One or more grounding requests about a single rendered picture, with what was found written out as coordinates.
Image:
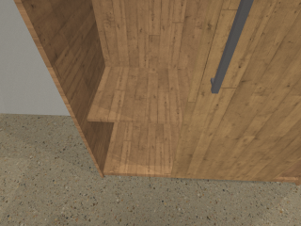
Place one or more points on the wardrobe door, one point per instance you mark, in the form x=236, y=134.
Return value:
x=251, y=129
x=293, y=171

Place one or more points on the handle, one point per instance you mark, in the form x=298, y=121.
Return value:
x=234, y=35

